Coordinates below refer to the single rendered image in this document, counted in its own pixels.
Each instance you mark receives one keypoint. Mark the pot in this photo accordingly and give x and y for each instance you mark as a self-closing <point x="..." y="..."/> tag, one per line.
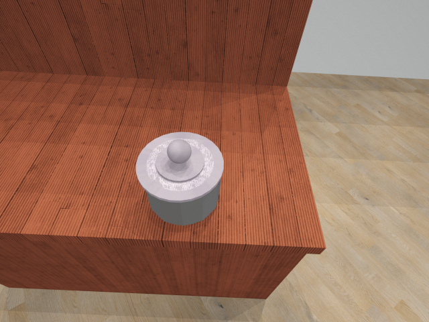
<point x="186" y="213"/>

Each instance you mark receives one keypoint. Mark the knob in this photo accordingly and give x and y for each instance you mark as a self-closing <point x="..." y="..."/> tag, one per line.
<point x="179" y="151"/>

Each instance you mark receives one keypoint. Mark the lid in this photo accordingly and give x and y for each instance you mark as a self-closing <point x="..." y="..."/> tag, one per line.
<point x="178" y="183"/>

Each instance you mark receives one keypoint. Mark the table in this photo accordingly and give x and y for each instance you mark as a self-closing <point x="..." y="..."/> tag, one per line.
<point x="86" y="85"/>

